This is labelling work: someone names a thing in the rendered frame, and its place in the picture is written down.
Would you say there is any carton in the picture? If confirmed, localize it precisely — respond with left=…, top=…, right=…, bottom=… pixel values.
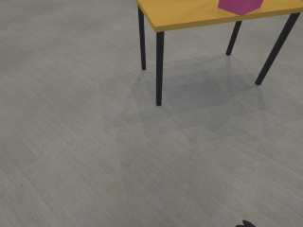
left=218, top=0, right=263, bottom=16

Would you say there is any table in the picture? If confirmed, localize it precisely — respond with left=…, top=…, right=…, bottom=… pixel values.
left=135, top=0, right=303, bottom=106

